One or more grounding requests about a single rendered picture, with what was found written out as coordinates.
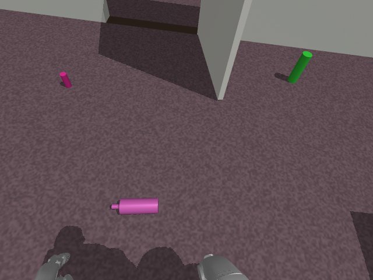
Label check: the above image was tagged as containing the left robot hand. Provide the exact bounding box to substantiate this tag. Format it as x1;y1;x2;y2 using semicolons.
34;253;73;280

